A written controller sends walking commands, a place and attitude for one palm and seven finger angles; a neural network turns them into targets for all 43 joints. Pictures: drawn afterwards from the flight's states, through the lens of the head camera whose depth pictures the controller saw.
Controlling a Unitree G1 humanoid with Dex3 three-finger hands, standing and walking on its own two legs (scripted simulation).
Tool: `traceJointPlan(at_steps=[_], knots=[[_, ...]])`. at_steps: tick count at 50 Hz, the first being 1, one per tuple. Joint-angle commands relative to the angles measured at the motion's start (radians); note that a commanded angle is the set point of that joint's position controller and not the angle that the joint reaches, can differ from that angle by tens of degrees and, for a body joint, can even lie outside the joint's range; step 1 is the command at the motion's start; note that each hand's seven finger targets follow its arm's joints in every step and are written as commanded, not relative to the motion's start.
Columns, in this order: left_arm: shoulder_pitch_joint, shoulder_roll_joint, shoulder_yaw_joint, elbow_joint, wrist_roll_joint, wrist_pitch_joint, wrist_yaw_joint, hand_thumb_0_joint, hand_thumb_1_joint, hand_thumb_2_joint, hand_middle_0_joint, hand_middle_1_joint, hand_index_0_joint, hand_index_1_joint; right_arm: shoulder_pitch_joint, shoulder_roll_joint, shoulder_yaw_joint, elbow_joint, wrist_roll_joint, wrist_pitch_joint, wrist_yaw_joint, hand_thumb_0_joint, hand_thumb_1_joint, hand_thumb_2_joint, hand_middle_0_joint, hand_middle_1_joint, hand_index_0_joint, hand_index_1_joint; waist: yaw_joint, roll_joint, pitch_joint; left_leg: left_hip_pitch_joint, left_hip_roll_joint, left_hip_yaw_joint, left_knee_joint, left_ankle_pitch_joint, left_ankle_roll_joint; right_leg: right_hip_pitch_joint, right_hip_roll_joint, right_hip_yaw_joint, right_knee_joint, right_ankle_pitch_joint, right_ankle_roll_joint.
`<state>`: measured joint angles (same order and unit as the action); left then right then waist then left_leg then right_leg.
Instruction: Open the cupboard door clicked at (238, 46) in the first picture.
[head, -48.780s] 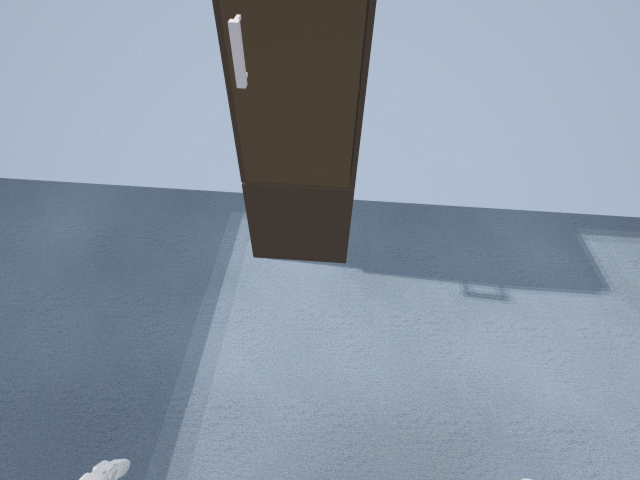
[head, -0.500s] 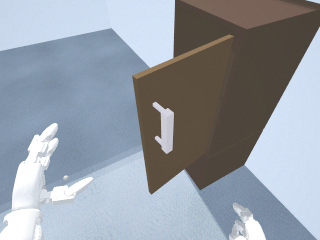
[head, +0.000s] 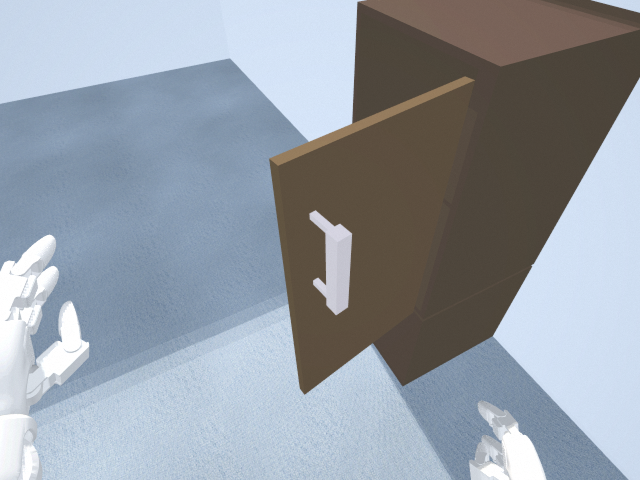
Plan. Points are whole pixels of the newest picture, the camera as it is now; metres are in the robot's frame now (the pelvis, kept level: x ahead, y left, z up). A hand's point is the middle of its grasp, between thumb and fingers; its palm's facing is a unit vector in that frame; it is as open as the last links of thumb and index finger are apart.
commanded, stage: draw the hand back to the body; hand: left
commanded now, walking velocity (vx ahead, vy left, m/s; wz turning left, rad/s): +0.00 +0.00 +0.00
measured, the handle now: (328, 263) +0.38 +0.05 +0.07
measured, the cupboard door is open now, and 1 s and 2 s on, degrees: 100 100 100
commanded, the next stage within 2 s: step back with the hand held close in 0.18 s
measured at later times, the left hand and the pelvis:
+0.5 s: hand (85, 347) +0.18 +0.26 +0.15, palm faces +0.39 -0.78 -0.48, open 7.4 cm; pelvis -0.02 -0.01 +0.00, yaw -1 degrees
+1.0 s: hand out of the picture +0.10 +0.28 +0.14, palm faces +0.44 -0.75 -0.50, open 7.4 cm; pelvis -0.10 +0.02 -0.02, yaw +0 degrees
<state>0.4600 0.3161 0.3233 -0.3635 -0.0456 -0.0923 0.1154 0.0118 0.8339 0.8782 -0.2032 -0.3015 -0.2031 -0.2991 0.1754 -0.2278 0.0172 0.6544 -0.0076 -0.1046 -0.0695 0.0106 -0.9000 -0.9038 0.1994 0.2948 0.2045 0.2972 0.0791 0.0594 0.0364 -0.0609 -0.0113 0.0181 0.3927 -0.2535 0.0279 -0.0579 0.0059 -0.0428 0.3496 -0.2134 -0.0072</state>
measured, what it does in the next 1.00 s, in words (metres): shifts its weight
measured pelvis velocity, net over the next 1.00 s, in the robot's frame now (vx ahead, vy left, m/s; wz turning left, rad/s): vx -0.10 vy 0.02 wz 0.00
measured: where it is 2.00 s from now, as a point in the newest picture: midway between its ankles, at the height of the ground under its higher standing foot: outside the picture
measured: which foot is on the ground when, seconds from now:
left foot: down 0.00-1.00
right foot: down 0.00-1.00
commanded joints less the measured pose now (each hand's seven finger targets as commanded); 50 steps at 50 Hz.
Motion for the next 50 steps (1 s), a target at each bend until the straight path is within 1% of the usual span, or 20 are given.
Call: traceJointPlan(at_steps=[1,5,9,13,14,15,16,17,18,20,22,26,30,32,36,39,42,44,47,50], knots=[[-0.089,0.207,0.120,-0.215,0.006,-0.068,0.020,0.000,0.900,0.900,-0.200,-0.300,-0.200,-0.300,-0.116,-0.102,-0.036,-0.151,-0.002,-0.057,-0.015,0.000,-0.900,-0.900,0.200,0.300,0.200,0.300,-0.010,0.020,-0.091,-0.012,0.025,-0.023,-0.061,0.259,-0.020,0.026,0.000,0.018,-0.043,0.168,-0.015],[-0.081,0.203,0.116,-0.254,0.006,-0.071,0.022,0.000,0.900,0.900,-0.200,-0.300,-0.200,-0.300,-0.117,-0.096,-0.032,-0.153,-0.004,-0.063,-0.014,0.000,-0.900,-0.900,0.200,0.300,0.200,0.300,-0.009,0.048,-0.117,0.001,0.025,-0.020,-0.049,0.312,-0.023,0.037,0.000,0.020,-0.035,0.215,-0.015],[-0.064,0.194,0.115,-0.221,0.002,-0.068,0.019,0.000,0.900,0.900,-0.200,-0.300,-0.200,-0.300,-0.119,-0.094,-0.033,-0.149,-0.003,-0.063,-0.013,0.000,-0.900,-0.900,0.200,0.300,0.200,0.300,-0.011,0.001,-0.075,-0.014,0.026,-0.020,-0.054,0.287,-0.020,0.020,0.002,0.019,-0.046,0.200,-0.014],[-0.069,0.180,0.105,-0.188,0.000,-0.065,0.013,0.000,0.900,0.900,-0.200,-0.300,-0.200,-0.300,-0.122,-0.094,-0.036,-0.149,0.000,-0.058,-0.013,0.000,-0.900,-0.900,0.200,0.300,0.200,0.300,-0.014,-0.005,-0.038,-0.022,0.029,-0.016,-0.062,0.233,-0.018,-0.007,0.003,0.021,-0.060,0.150,-0.011],[-0.070,0.185,0.110,-0.180,-0.003,-0.067,0.014,0.000,0.900,0.900,-0.200,-0.300,-0.200,-0.300,-0.122,-0.095,-0.037,-0.148,-0.001,-0.057,-0.013,0.000,-0.900,-0.900,0.200,0.300,0.200,0.300,-0.013,-0.035,-0.037,-0.024,0.027,-0.015,-0.063,0.216,-0.014,-0.009,0.002,0.022,-0.066,0.136,-0.010],[-0.191,0.243,0.144,-0.281,-0.003,-0.081,0.020,0.000,0.900,0.900,-0.200,-0.300,-0.200,-0.300,-0.132,-0.102,-0.037,-0.156,0.002,-0.062,-0.015,0.000,-0.900,-0.900,0.200,0.300,0.200,0.300,-0.014,-0.006,-0.086,-0.011,0.024,-0.021,-0.059,0.210,-0.012,0.009,0.000,0.030,-0.064,0.134,-0.011],[-0.320,0.407,0.304,-0.282,0.007,-0.129,0.030,0.000,0.900,0.900,-0.200,-0.300,-0.200,-0.300,-0.110,-0.102,-0.019,-0.184,0.021,-0.045,-0.012,0.000,-0.900,-0.900,0.200,0.300,0.200,0.300,-0.056,0.055,0.046,-0.109,0.031,-0.037,-0.043,0.098,0.001,-0.105,-0.039,0.096,-0.112,0.125,-0.011],[-0.145,0.284,0.216,-0.187,0.001,-0.132,0.013,0.000,0.900,0.900,-0.200,-0.300,-0.200,-0.300,-0.109,-0.102,-0.036,-0.170,0.009,-0.035,-0.015,0.000,-0.900,-0.900,0.200,0.300,0.200,0.300,-0.055,-0.044,0.015,-0.117,0.032,-0.056,-0.010,0.104,0.009,-0.123,-0.060,0.107,-0.116,0.128,-0.012],[-0.033,0.246,0.189,-0.150,0.001,-0.121,0.005,0.000,0.900,0.900,-0.200,-0.300,-0.200,-0.300,-0.110,-0.108,-0.043,-0.174,0.006,-0.025,-0.009,0.000,-0.900,-0.900,0.200,0.300,0.200,0.300,-0.053,-0.088,-0.010,-0.087,0.032,-0.049,0.008,0.133,0.013,-0.136,-0.066,0.118,-0.120,0.152,-0.013],[0.009,0.212,0.148,-0.181,-0.001,-0.119,-0.005,0.000,0.900,0.900,-0.200,-0.300,-0.200,-0.300,-0.115,-0.118,-0.049,-0.190,0.008,-0.012,-0.001,0.000,-0.900,-0.900,0.200,0.300,0.200,0.300,-0.060,-0.062,-0.061,-0.080,0.035,-0.032,0.035,0.173,0.010,-0.135,-0.084,0.115,-0.098,0.205,-0.011],[0.045,0.207,0.141,-0.210,-0.002,-0.123,-0.002,0.000,0.900,0.900,-0.200,-0.300,-0.200,-0.300,-0.108,-0.123,-0.052,-0.197,0.010,-0.002,-0.003,0.000,-0.900,-0.900,0.200,0.300,0.200,0.300,-0.061,-0.012,-0.129,-0.083,0.046,-0.029,0.034,0.238,0.004,-0.091,-0.090,0.096,-0.053,0.288,-0.011],[0.086,0.275,0.205,-0.293,-0.005,-0.125,0.015,0.000,0.900,0.900,-0.200,-0.300,-0.200,-0.300,-0.107,-0.125,-0.065,-0.216,0.015,0.017,-0.014,0.000,-0.900,-0.900,0.200,0.300,0.200,0.300,-0.059,-0.018,-0.229,-0.079,0.067,-0.034,0.047,0.386,0.000,-0.044,-0.082,0.070,0.030,0.427,-0.004],[0.105,0.295,0.235,-0.324,-0.007,-0.124,0.027,0.000,0.900,0.900,-0.200,-0.300,-0.200,-0.300,-0.100,-0.115,-0.074,-0.242,0.021,0.034,-0.021,0.000,-0.900,-0.900,0.200,0.300,0.200,0.300,-0.062,-0.072,-0.228,-0.121,0.075,-0.038,0.063,0.387,-0.004,-0.057,-0.080,0.082,0.068,0.443,-0.001],[0.114,0.300,0.243,-0.333,-0.008,-0.126,0.033,0.000,0.900,0.900,-0.200,-0.300,-0.200,-0.300,-0.097,-0.116,-0.075,-0.245,0.021,0.037,-0.025,0.000,-0.900,-0.900,0.200,0.300,0.200,0.300,-0.061,-0.042,-0.225,-0.146,0.080,-0.053,0.058,0.372,-0.004,-0.059,-0.081,0.087,0.084,0.415,-0.006],[0.114,0.285,0.233,-0.338,0.001,-0.133,0.038,0.000,0.900,0.900,-0.200,-0.300,-0.200,-0.300,-0.100,-0.128,-0.077,-0.251,0.017,0.030,-0.027,0.000,-0.900,-0.900,0.200,0.300,0.200,0.300,-0.058,0.024,-0.169,-0.257,0.104,-0.082,0.004,0.214,0.015,-0.072,-0.053,0.084,0.105,0.232,0.003],[0.109,0.267,0.223,-0.345,0.013,-0.144,0.042,0.000,0.900,0.900,-0.200,-0.300,-0.200,-0.300,-0.084,-0.136,-0.074,-0.258,0.016,0.018,-0.024,0.000,-0.900,-0.900,0.200,0.300,0.200,0.300,-0.063,0.052,-0.134,-0.408,0.133,-0.115,-0.052,0.004,0.038,-0.025,-0.033,0.083,0.175,0.134,0.008],[0.085,0.264,0.230,-0.350,0.031,-0.160,0.044,0.000,0.900,0.900,-0.200,-0.300,-0.200,-0.300,-0.074,-0.142,-0.072,-0.265,0.013,0.003,-0.023,0.000,-0.900,-0.900,0.200,0.300,0.200,0.300,-0.067,0.051,-0.093,-0.588,0.154,-0.156,-0.107,-0.265,0.064,0.047,-0.020,0.087,0.240,0.076,0.012],[0.058,0.259,0.233,-0.343,0.042,-0.168,0.046,0.000,0.900,0.900,-0.200,-0.300,-0.200,-0.300,-0.068,-0.145,-0.073,-0.267,0.012,-0.006,-0.024,0.000,-0.900,-0.900,0.200,0.300,0.200,0.300,-0.070,0.041,-0.068,-0.665,0.161,-0.165,-0.109,-0.375,0.076,0.055,-0.015,0.096,0.267,0.032,0.015],[0.011,0.260,0.234,-0.350,0.054,-0.183,0.049,0.000,0.900,0.900,-0.200,-0.300,-0.200,-0.300,-0.053,-0.143,-0.074,-0.261,0.008,-0.020,-0.024,0.000,-0.900,-0.900,0.200,0.300,0.200,0.300,-0.077,0.010,-0.058,-0.688,0.147,-0.160,-0.063,-0.438,0.077,0.019,-0.029,0.126,0.245,-0.045,0.008],[-0.012,0.266,0.236,-0.355,0.054,-0.196,0.054,0.000,0.900,0.900,-0.200,-0.300,-0.200,-0.300,-0.037,-0.139,-0.075,-0.253,0.005,-0.034,-0.020,0.000,-0.900,-0.900,0.200,0.300,0.200,0.300,-0.084,-0.050,-0.054,-0.600,0.098,-0.130,0.050,-0.427,0.056,-0.124,-0.070,0.197,0.134,-0.186,-0.016]])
